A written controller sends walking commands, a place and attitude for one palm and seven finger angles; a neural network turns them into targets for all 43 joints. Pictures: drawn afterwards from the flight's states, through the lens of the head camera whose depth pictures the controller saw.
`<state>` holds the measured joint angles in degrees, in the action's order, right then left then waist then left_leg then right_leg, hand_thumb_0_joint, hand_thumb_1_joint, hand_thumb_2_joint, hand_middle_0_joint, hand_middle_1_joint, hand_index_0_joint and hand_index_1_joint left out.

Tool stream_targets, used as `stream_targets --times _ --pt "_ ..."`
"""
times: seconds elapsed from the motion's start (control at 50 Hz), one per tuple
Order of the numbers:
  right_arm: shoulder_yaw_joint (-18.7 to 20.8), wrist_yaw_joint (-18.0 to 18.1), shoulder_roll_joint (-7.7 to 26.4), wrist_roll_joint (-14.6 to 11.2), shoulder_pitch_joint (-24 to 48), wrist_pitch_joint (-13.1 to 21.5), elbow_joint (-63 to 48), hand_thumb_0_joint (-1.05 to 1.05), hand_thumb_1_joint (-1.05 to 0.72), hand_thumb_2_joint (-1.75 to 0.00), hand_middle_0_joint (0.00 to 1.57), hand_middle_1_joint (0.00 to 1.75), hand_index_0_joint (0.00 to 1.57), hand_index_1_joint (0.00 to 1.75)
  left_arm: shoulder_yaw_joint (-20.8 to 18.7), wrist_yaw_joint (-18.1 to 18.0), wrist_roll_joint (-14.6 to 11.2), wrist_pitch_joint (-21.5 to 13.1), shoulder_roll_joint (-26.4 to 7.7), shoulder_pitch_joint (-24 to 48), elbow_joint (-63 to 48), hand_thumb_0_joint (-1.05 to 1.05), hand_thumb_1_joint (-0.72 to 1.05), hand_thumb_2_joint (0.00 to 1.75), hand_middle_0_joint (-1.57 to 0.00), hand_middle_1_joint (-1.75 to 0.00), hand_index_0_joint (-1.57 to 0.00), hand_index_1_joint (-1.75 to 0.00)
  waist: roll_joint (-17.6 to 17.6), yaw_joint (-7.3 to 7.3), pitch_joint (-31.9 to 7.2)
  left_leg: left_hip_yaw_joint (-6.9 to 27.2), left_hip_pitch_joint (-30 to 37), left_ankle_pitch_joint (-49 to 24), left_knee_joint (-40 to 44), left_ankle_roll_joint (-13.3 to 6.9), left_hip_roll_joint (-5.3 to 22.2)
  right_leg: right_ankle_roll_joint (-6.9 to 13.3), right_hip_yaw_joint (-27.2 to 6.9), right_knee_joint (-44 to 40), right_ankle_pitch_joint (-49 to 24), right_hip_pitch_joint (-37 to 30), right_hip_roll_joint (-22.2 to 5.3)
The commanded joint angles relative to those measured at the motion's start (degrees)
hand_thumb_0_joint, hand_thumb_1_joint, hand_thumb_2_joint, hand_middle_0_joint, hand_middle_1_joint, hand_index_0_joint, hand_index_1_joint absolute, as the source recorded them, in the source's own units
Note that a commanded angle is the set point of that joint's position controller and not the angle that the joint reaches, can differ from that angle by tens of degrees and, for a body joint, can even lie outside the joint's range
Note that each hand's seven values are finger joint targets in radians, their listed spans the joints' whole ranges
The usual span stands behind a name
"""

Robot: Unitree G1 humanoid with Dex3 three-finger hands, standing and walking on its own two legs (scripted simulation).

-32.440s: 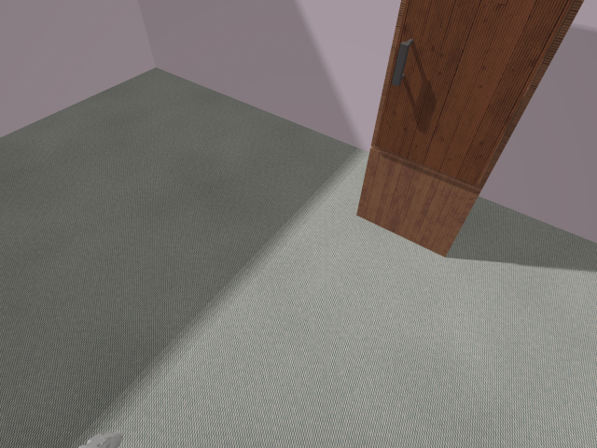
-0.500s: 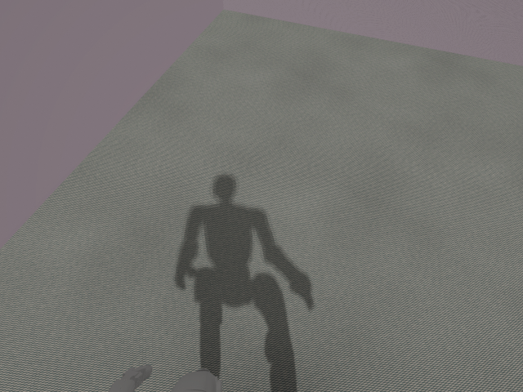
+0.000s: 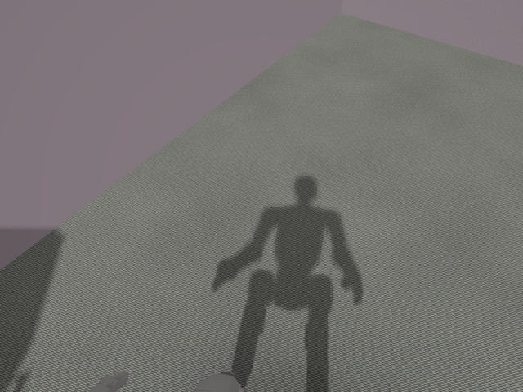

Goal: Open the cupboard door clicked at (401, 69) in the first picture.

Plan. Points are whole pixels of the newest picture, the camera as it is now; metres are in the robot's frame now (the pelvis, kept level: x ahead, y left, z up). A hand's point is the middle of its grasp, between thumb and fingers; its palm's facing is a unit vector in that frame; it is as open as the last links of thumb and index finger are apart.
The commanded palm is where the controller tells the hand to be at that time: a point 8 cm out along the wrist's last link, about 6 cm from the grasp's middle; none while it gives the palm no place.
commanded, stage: turn to face it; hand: left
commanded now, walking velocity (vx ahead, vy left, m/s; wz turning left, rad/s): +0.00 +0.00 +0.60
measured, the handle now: out of the picture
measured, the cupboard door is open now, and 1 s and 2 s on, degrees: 44 44 44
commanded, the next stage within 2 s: none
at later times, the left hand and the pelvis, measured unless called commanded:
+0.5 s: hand out of the picture +0.04 +0.22 -0.16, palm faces +0.33 -0.91 -0.25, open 7.4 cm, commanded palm none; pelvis +0.02 -0.01 +0.01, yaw +19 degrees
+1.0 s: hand out of the picture -0.04 +0.16 -0.17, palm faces +0.61 -0.76 -0.20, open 7.4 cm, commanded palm none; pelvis +0.03 -0.03 +0.00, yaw +38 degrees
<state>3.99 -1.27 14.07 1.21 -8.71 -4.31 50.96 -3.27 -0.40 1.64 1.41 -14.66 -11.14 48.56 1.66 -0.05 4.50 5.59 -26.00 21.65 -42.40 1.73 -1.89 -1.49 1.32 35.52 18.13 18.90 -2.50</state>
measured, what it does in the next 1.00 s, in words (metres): steps on the spot, turning left: left foot, then right foot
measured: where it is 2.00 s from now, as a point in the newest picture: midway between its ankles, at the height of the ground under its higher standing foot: outside the picture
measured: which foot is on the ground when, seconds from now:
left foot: up 0.00-0.30, down 0.32-0.64, up 0.66-0.96, down 0.98-1.00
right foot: down 0.00-0.30, up 0.32-0.62, down 0.64-0.98, up 1.00-1.00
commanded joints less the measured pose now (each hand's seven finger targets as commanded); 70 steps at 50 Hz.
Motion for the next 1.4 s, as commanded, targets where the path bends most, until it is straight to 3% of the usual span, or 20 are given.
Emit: stream_targets --times 0.0,0.1,0.22,0.26,0.28,0.3,0.4,0.58,0.62,0.64,0.74,0.84,0.9,0.92,0.96,1.08,1.26,1.28,1.32,1.38 --pt "2.33 -0.21 6.00 -0.06 2.24 1.23 -5.75 0.00 -0.90 -0.90 0.20 0.30 0.20 0.30 -2.10 -1.35 -0.20 -1.37 -9.74 1.14 -4.60 0.00 0.90 0.90 -0.20 -0.30 -0.20 -0.30 -16.42 0.63 -3.92 -2.96 -8.28 5.57 -28.39 0.43 2.05 8.98 -15.43 -21.30 -2.09 -3.37 -18.23" --pt "0.79 -0.66 3.06 -0.63 4.92 1.60 -4.79 0.00 -0.90 -0.90 0.20 0.30 0.20 0.30 -1.71 -1.61 -0.29 -2.07 -7.95 -3.78 -2.63 0.00 0.90 0.90 -0.20 -0.30 -0.20 -0.30 -12.58 -1.60 -6.80 -8.90 -6.22 4.76 -11.96 2.54 3.09 7.69 -0.90 -11.84 -37.32 -18.03 -15.24" --pt "0.16 -0.36 2.91 -0.82 3.51 2.50 -4.25 0.00 -0.90 -0.90 0.20 0.30 0.20 0.30 -2.93 -1.21 -0.30 -1.91 -10.55 -5.64 -0.68 0.00 0.90 0.90 -0.20 -0.30 -0.20 -0.30 -13.02 -1.65 -8.70 -12.58 4.87 -0.95 8.15 0.84 1.44 6.02 2.77 -4.57 -42.79 -18.81 -16.99" --pt "1.35 -0.10 6.71 -0.34 -3.13 3.07 -2.52 0.00 -0.90 -0.90 0.20 0.30 0.20 0.30 -2.86 -0.80 -1.04 -1.70 -9.22 -3.40 -1.45 0.00 0.90 0.90 -0.20 -0.30 -0.20 -0.30 -5.45 2.54 -11.92 -8.37 20.77 -18.58 17.88 -1.55 4.72 1.38 6.95 7.14 -32.40 -7.92 -14.83" --pt "2.99 0.36 13.32 0.12 -7.40 3.51 -1.96 0.00 -0.90 -0.90 0.20 0.30 0.20 0.30 -1.98 -0.41 -1.47 -1.32 -5.15 -1.73 -3.79 0.00 0.90 0.90 -0.20 -0.30 -0.20 -0.30 11.82 5.04 -13.18 13.04 30.49 -40.12 19.47 -9.47 20.68 -3.13 8.94 19.81 4.12 9.66 -6.46" --pt "3.52 1.07 15.89 -0.16 -11.02 2.99 -0.72 0.00 -0.90 -0.90 0.20 0.30 0.20 0.30 -1.10 -0.72 -1.11 -0.65 -4.35 2.62 -5.76 0.00 0.90 0.90 -0.20 -0.30 -0.20 -0.30 13.58 6.39 -13.10 19.37 31.00 -56.60 18.58 -16.50 26.92 -3.62 2.68 27.87 20.84 16.42 -3.68" --pt "1.82 2.34 10.98 0.22 -1.10 3.45 -3.27 0.00 -0.90 -0.90 0.20 0.30 0.20 0.30 -1.77 -0.39 -0.67 0.64 -5.02 2.72 -3.10 0.00 0.90 0.90 -0.20 -0.30 -0.20 -0.30 9.63 1.38 -6.14 8.92 16.71 -33.26 21.09 -11.38 16.27 -3.14 -2.13 27.85 7.95 12.83 -3.50" --pt "2.86 1.51 11.36 -0.13 3.48 2.33 -4.99 0.00 -0.90 -0.90 0.20 0.30 0.20 0.30 -2.13 -0.22 -0.96 -0.43 -5.40 -3.89 -1.93 0.00 0.90 0.90 -0.20 -0.30 -0.20 -0.30 6.25 -2.26 -6.77 10.21 2.70 -14.54 16.20 -6.91 9.64 -2.03 1.76 -6.72 -3.16 -11.62 1.65" --pt "1.93 0.97 4.86 -0.81 3.32 2.43 -6.93 0.00 -0.90 -0.90 0.20 0.30 0.20 0.30 -3.76 -1.12 0.35 -1.48 -14.00 -6.28 -2.05 0.00 0.90 0.90 -0.20 -0.30 -0.20 -0.30 -21.48 -4.12 -7.03 -4.46 -10.74 9.88 -7.04 0.70 -2.90 6.10 -22.58 -22.01 -2.73 -18.59 -21.83" --pt "2.45 0.69 7.45 -0.50 4.30 2.24 -7.18 0.00 -0.90 -0.90 0.20 0.30 0.20 0.30 -3.40 -1.40 -0.08 -1.35 -14.07 -5.23 -2.83 0.00 0.90 0.90 -0.20 -0.30 -0.20 -0.30 -18.27 -4.15 -6.72 -2.49 -7.64 14.03 -19.68 0.20 0.43 10.45 -22.97 -22.21 -6.33 -10.95 -26.64" --pt "1.68 -0.62 4.43 -0.47 2.13 0.91 -4.31 0.00 -0.90 -0.90 0.20 0.30 0.20 0.30 -1.48 -1.35 -0.26 -1.45 -7.49 2.00 -4.23 0.00 0.90 0.90 -0.20 -0.30 -0.20 -0.30 -16.29 0.75 -3.67 -6.35 -5.77 3.88 -22.42 2.05 3.36 7.28 -1.72 -16.66 -22.09 -9.16 -14.96" --pt "0.38 -0.78 2.61 -0.92 6.05 2.00 -4.93 0.00 -0.90 -0.90 0.20 0.30 0.20 0.30 -2.52 -1.38 0.15 -1.72 -10.31 -4.55 -1.51 0.00 0.90 0.90 -0.20 -0.30 -0.20 -0.30 -13.20 -2.88 -7.17 -11.04 -0.23 5.44 -1.10 1.80 2.40 7.87 0.70 -9.93 -35.95 -18.63 -17.49" --pt "0.51 -0.48 4.11 -0.72 1.21 2.60 -3.76 0.00 -0.90 -0.90 0.20 0.30 0.20 0.30 -3.02 -0.93 -0.51 -1.51 -10.95 -3.66 -1.24 0.00 0.90 0.90 -0.20 -0.30 -0.20 -0.30 -11.56 -0.31 -8.90 -11.91 10.05 -5.41 12.67 0.67 1.38 4.33 4.58 -2.92 -33.44 -14.55 -16.58" --pt "1.14 -0.36 6.55 -0.56 -2.30 2.93 -2.89 0.00 -0.90 -0.90 0.20 0.30 0.20 0.30 -2.87 -0.69 -1.00 -1.27 -9.96 -2.78 -1.67 0.00 0.90 0.90 -0.20 -0.30 -0.20 -0.30 -6.59 1.93 -10.56 -8.87 18.71 -14.25 17.91 -0.56 3.37 1.79 6.54 3.55 -26.94 -8.06 -15.55" --pt "3.70 0.81 16.63 -0.05 -9.84 3.01 -1.68 0.00 -0.90 -0.90 0.20 0.30 0.20 0.30 -0.99 -0.49 -1.15 -0.42 -4.03 1.90 -5.61 0.00 0.90 0.90 -0.20 -0.30 -0.20 -0.30 15.90 6.16 -12.68 19.84 29.39 -49.89 20.30 -14.46 26.09 -3.97 4.46 25.30 21.10 15.67 -4.18" --pt "1.70 2.31 10.78 0.18 -0.84 3.52 -3.30 0.00 -0.90 -0.90 0.20 0.30 0.20 0.30 -1.75 -0.12 -0.69 0.79 -4.83 1.91 -2.19 0.00 0.90 0.90 -0.20 -0.30 -0.20 -0.30 7.73 1.03 -6.77 7.82 16.44 -29.54 21.73 -10.35 15.01 -3.35 -1.57 27.53 5.93 12.04 -3.52" --pt "2.72 1.65 11.19 -0.02 2.55 2.46 -4.13 0.00 -0.90 -0.90 0.20 0.30 0.20 0.30 -1.88 -0.30 -1.14 -0.22 -4.69 -2.90 -1.76 0.00 0.90 0.90 -0.20 -0.30 -0.20 -0.30 7.61 -1.47 -7.08 11.74 5.69 -18.51 17.60 -8.15 10.71 -2.02 1.40 -3.63 -1.13 -8.88 2.03" --pt "2.58 1.50 9.67 -0.44 3.20 2.45 -4.66 0.00 -0.90 -0.90 0.20 0.30 0.20 0.30 -2.40 -0.61 -0.94 -0.77 -6.67 -5.35 -1.37 0.00 0.90 0.90 -0.20 -0.30 -0.20 -0.30 2.42 -3.08 -7.54 10.20 1.02 -13.70 13.13 -5.72 7.62 -1.48 -1.36 -12.32 -4.01 -15.36 -0.89" --pt "2.12 0.94 5.86 -0.70 3.22 2.59 -6.56 0.00 -0.90 -0.90 0.20 0.30 0.20 0.30 -3.44 -1.39 0.09 -1.51 -14.11 -6.00 -2.01 0.00 0.90 0.90 -0.20 -0.30 -0.20 -0.30 -20.73 -3.84 -7.46 -3.31 -8.89 14.22 -15.14 0.42 -1.89 9.15 -24.27 -22.01 -9.88 -15.35 -25.97" --pt "2.32 0.32 6.09 -0.19 1.87 1.37 -3.57 0.00 -0.90 -0.90 0.20 0.30 0.20 0.30 -1.85 -1.68 -0.51 -1.57 -7.95 0.79 -3.50 0.00 0.90 0.90 -0.20 -0.30 -0.20 -0.30 -15.68 0.22 -3.83 -2.62 -8.36 6.22 -28.19 1.20 2.84 9.28 -10.17 -17.38 -20.83 -10.42 -17.95"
